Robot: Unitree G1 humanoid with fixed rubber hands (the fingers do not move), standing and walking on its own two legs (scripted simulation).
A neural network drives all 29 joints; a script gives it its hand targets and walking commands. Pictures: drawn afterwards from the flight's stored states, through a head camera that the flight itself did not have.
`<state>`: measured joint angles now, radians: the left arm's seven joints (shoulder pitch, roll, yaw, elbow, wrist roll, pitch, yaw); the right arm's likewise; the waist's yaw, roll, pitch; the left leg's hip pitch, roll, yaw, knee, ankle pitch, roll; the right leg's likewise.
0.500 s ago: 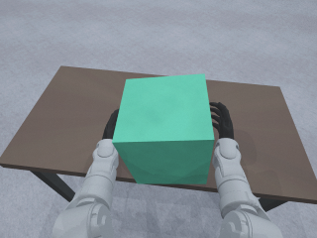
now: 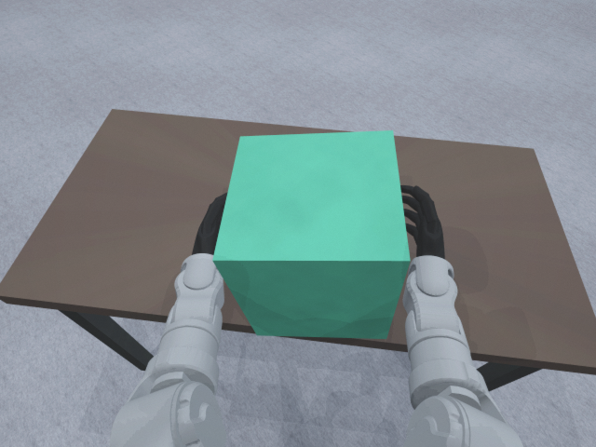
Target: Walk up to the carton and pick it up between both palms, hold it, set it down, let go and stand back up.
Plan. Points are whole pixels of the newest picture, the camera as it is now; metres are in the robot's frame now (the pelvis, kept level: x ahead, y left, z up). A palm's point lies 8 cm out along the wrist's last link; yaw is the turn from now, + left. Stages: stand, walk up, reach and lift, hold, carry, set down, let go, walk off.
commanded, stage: set down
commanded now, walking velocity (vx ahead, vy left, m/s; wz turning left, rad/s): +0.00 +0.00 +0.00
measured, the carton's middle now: (317, 243) +0.42 -0.03 +0.00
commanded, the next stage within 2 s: none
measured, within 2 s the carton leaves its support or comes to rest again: rests again in 0.16 s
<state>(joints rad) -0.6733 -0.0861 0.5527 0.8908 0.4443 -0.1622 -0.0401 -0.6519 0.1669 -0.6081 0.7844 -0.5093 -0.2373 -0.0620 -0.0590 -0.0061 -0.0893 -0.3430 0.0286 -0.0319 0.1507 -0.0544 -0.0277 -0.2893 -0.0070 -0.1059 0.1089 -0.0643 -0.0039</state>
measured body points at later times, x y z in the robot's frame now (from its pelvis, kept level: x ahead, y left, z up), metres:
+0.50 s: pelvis +0.00 +0.01 -0.01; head +0.10 +0.02 +0.43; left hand +0.43 +0.15 -0.01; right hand +0.39 -0.18 +0.01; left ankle -0.01 +0.14 -0.75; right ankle -0.03 -0.11 -0.75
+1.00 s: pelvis -0.01 +0.02 -0.02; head +0.03 +0.03 +0.43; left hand +0.43 +0.17 +0.05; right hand +0.40 -0.22 +0.07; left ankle -0.01 +0.14 -0.75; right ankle -0.03 -0.11 -0.75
